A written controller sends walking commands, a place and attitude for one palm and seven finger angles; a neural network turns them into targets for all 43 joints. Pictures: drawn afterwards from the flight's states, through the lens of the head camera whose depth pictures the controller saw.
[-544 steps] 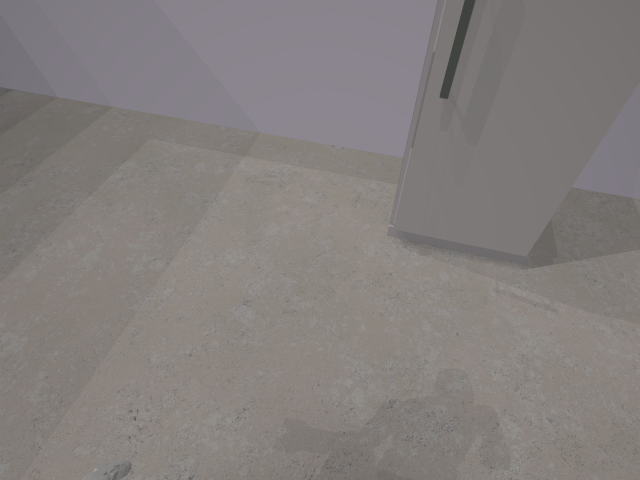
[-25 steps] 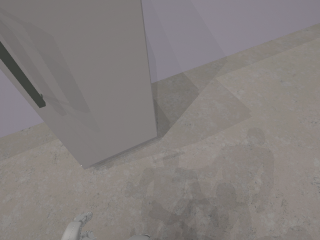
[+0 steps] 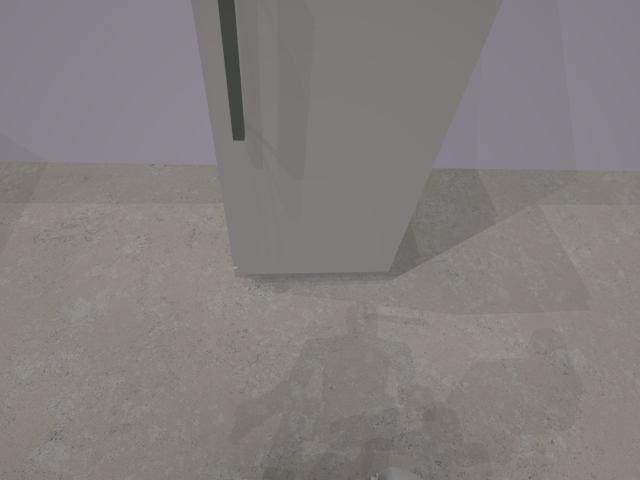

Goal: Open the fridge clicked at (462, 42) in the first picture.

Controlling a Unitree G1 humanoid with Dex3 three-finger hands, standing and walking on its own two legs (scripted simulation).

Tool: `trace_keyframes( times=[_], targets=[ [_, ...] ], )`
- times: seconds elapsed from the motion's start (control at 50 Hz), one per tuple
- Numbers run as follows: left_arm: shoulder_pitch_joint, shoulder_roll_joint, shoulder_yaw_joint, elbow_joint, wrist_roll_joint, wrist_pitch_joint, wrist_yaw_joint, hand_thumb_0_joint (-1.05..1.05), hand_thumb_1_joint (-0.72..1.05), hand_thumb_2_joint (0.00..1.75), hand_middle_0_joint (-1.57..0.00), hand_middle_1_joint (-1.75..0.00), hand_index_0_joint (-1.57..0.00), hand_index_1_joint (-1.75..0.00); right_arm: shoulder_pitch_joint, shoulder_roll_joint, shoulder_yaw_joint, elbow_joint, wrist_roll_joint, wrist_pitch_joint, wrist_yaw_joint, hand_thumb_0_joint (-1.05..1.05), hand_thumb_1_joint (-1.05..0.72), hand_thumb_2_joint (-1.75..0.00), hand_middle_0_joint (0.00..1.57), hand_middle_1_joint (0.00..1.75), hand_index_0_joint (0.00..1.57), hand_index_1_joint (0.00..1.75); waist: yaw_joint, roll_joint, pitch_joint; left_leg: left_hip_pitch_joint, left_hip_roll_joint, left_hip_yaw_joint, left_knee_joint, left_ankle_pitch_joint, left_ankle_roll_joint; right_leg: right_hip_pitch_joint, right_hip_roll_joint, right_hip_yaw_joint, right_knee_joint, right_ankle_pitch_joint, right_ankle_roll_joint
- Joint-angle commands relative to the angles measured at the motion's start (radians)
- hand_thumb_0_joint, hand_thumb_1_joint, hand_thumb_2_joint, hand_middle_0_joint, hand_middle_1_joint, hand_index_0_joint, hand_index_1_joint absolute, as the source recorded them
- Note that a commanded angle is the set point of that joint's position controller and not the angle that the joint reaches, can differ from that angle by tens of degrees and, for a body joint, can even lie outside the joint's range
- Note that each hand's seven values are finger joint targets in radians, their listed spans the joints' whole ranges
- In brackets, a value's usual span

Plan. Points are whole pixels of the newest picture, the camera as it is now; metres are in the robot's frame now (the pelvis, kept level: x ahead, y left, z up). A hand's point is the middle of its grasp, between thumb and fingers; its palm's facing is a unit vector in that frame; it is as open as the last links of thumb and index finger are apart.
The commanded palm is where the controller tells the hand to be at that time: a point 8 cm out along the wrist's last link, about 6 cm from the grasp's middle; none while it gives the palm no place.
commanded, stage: turn to face it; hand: left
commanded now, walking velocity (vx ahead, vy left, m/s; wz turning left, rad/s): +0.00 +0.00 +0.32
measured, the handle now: (230, 35) +0.75 +0.22 +0.15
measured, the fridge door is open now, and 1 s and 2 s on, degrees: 0 0 0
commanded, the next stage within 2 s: take the last steps up to it in 0.28 s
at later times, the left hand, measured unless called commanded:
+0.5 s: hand out of the picture +0.02 +0.15 -0.14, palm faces +0.19 -0.95 -0.26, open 7.4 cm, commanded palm none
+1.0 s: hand out of the picture -0.10 +0.15 -0.17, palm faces +0.28 -0.96 -0.10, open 7.4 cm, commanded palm none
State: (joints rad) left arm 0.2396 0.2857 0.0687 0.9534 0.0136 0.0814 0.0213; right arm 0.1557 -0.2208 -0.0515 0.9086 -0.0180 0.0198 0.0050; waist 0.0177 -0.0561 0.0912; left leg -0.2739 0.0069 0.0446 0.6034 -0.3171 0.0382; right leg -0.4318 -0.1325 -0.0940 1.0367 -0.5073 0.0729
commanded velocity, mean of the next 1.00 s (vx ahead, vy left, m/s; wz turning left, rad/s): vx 0.19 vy -0.03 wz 0.09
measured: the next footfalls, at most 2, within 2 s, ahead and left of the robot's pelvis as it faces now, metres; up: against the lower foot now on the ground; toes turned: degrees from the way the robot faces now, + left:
right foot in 0.40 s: +0.04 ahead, -0.13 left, +0.00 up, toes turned +4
left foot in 0.90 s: +0.02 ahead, +0.11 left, +0.00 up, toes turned +18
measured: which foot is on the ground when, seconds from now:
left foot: down 0.00-0.42, up 0.44-0.88, down 0.90-1.00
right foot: up 0.00-0.38, down 0.40-0.92, up 0.94-1.00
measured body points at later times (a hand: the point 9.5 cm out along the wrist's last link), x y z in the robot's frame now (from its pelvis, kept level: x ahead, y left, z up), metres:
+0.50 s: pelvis -0.03 -0.04 +0.01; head -0.03 -0.08 +0.46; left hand +0.01 +0.20 -0.12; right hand +0.03 -0.28 -0.16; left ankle -0.02 +0.09 -0.69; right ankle +0.00 -0.14 -0.73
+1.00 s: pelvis +0.02 +0.02 +0.01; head +0.01 +0.04 +0.46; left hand -0.12 +0.20 -0.16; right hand +0.10 -0.21 -0.13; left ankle -0.02 +0.10 -0.73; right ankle +0.01 -0.12 -0.69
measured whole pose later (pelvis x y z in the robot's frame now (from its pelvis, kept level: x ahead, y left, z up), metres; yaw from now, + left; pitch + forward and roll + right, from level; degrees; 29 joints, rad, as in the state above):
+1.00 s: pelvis +0.02 +0.02 +0.01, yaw +10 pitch -1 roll -1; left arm 0.47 0.14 0.04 1.18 0.03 0.02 -0.01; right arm 0.28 -0.14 -0.05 1.04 -0.02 -0.05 -0.02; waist 0.02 -0.04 -0.03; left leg -0.19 0.04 0.14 0.51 -0.32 0.04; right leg -0.33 -0.05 -0.08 0.87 -0.41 -0.02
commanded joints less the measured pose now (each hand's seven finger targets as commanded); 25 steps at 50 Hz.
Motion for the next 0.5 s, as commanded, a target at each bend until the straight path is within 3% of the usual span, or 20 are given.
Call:
trace_keyframes(
  times=[0.0, 0.08, 0.2, 0.26, 0.32, 0.34, 0.36, 0.38, 0.4, 0.42, 0.44, 0.46, 0.48],
  targets=[
    [-0.039, 0.056, 0.01, -0.08, 0.001, -0.046, -0.009, 0.0, 0.9, 0.9, -0.2, -0.3, -0.2, -0.3, 0.054, -0.182, -0.031, -0.037, 0.0, -0.016, -0.025, 0.0, -0.9, -0.9, 0.2, 0.3, 0.2, 0.3, -0.031, 0.224, -0.129, 0.19, 0.226, -0.227, -0.248, 0.63, 0.101, -0.123, 0.011, 0.07, 0.131, 0.105, 0.014],
    [-0.04, 0.048, 0.003, -0.07, 0.0, -0.044, -0.004, 0.0, 0.9, 0.9, -0.2, -0.3, -0.2, -0.3, 0.092, -0.176, -0.032, -0.022, 0.003, -0.017, -0.026, 0.0, -0.9, -0.9, 0.2, 0.3, 0.2, 0.3, -0.041, 0.173, -0.144, 0.232, 0.224, -0.244, -0.26, 0.608, 0.114, -0.111, 0.028, 0.075, 0.07, 0.129, 0.027],
    [-0.094, 0.024, -0.005, -0.088, -0.004, -0.044, 0.002, 0.0, 0.9, 0.9, -0.2, -0.3, -0.2, -0.3, 0.108, -0.171, -0.034, -0.005, -0.005, -0.008, -0.024, 0.0, -0.9, -0.9, 0.2, 0.3, 0.2, 0.3, -0.057, 0.189, -0.092, 0.166, 0.235, -0.335, -0.284, 0.473, 0.144, -0.036, 0.054, 0.077, -0.121, 0.064, 0.016],
    [-0.068, 0.006, -0.009, -0.082, -0.008, -0.05, 0.006, 0.0, 0.9, 0.9, -0.2, -0.3, -0.2, -0.3, 0.081, -0.17, -0.035, -0.005, -0.009, -0.001, -0.023, 0.0, -0.9, -0.9, 0.2, 0.3, 0.2, 0.3, -0.042, 0.218, -0.094, 0.102, 0.224, -0.363, -0.278, 0.426, 0.141, 0.066, 0.079, 0.065, -0.249, 0.062, -0.001],
    [0.001, 0.003, -0.007, -0.056, -0.011, -0.061, 0.009, 0.0, 0.9, 0.9, -0.2, -0.3, -0.2, -0.3, 0.063, -0.16, -0.036, 0.001, -0.006, 0.002, -0.019, 0.0, -0.9, -0.9, 0.2, 0.3, 0.2, 0.3, -0.009, 0.187, -0.107, 0.022, 0.191, -0.373, -0.251, 0.347, 0.118, 0.203, 0.102, 0.055, -0.432, 0.173, -0.016],
    [0.036, 0.007, -0.006, -0.043, -0.01, -0.069, 0.012, 0.0, 0.9, 0.9, -0.2, -0.3, -0.2, -0.3, 0.052, -0.149, -0.035, 0.002, 0.0, 0.002, -0.018, 0.0, -0.9, -0.9, 0.2, 0.3, 0.2, 0.3, 0.01, 0.177, -0.114, -0.037, 0.165, -0.352, -0.214, 0.286, 0.088, 0.298, 0.093, 0.051, -0.555, 0.269, -0.017],
    [0.057, 0.031, -0.002, -0.033, -0.005, -0.08, 0.016, 0.0, 0.9, 0.9, -0.2, -0.3, -0.2, -0.3, 0.067, -0.11, -0.03, 0.007, 0.006, 0.0, -0.014, 0.0, -0.9, -0.9, 0.2, 0.3, 0.2, 0.3, 0.016, 0.09, -0.131, -0.102, 0.106, -0.305, -0.144, 0.193, 0.039, 0.397, 0.044, 0.1, -0.678, 0.319, -0.027],
    [0.078, 0.097, 0.008, -0.024, 0.008, -0.094, 0.022, 0.0, 0.9, 0.9, -0.2, -0.3, -0.2, -0.3, 0.089, -0.04, -0.015, 0.004, 0.015, -0.001, -0.011, 0.0, -0.9, -0.9, 0.2, 0.3, 0.2, 0.3, 0.016, -0.147, -0.14, -0.241, -0.017, -0.174, 0.024, -0.054, -0.031, 0.476, -0.159, 0.337, -0.779, 0.218, -0.095],
    [0.078, 0.144, 0.013, -0.038, 0.009, -0.095, 0.017, 0.0, 0.9, 0.9, -0.2, -0.3, -0.2, -0.3, 0.06, -0.048, -0.019, -0.02, 0.008, 0.007, -0.012, 0.0, -0.9, -0.9, 0.2, 0.3, 0.2, 0.3, 0.03, -0.223, -0.083, -0.273, -0.059, -0.119, 0.203, -0.226, -0.056, 0.347, -0.309, 0.471, -0.861, 0.141, -0.191],
    [0.056, 0.13, 0.011, -0.051, 0.004, -0.089, 0.015, 0.0, 0.9, 0.9, -0.2, -0.3, -0.2, -0.3, 0.073, -0.087, -0.036, -0.006, -0.004, 0.017, -0.007, 0.0, -0.9, -0.9, 0.2, 0.3, 0.2, 0.3, 0.021, -0.136, -0.071, -0.26, -0.029, -0.136, 0.335, -0.215, -0.05, 0.247, -0.3, 0.458, -0.908, -0.1, -0.227],
    [0.014, 0.108, 0.019, -0.055, 0.003, -0.091, 0.017, 0.0, 0.9, 0.9, -0.2, -0.3, -0.2, -0.3, 0.077, -0.092, -0.042, 0.009, -0.012, 0.029, 0.0, 0.0, -0.9, -0.9, 0.2, 0.3, 0.2, 0.3, 0.006, -0.202, -0.006, -0.297, -0.01, -0.14, 0.414, -0.172, -0.046, 0.172, -0.261, 0.472, -0.954, -0.23, -0.209],
    [0.0, 0.076, 0.011, -0.049, 0.002, -0.095, 0.015, 0.0, 0.9, 0.9, -0.2, -0.3, -0.2, -0.3, 0.086, -0.091, -0.043, 0.029, -0.015, 0.031, 0.005, 0.0, -0.9, -0.9, 0.2, 0.3, 0.2, 0.3, -0.011, -0.143, 0.04, -0.297, -0.001, -0.124, 0.481, -0.102, -0.046, 0.134, -0.227, 0.431, -0.965, -0.228, -0.187],
    [-0.008, 0.048, 0.0, -0.041, 0.003, -0.104, 0.012, 0.0, 0.9, 0.9, -0.2, -0.3, -0.2, -0.3, 0.116, -0.075, -0.044, 0.052, -0.018, 0.029, 0.011, 0.0, -0.9, -0.9, 0.2, 0.3, 0.2, 0.3, -0.032, -0.098, 0.054, -0.286, 0.012, -0.104, 0.509, -0.043, -0.05, 0.129, -0.186, 0.346, -0.945, -0.161, -0.168]
  ],
)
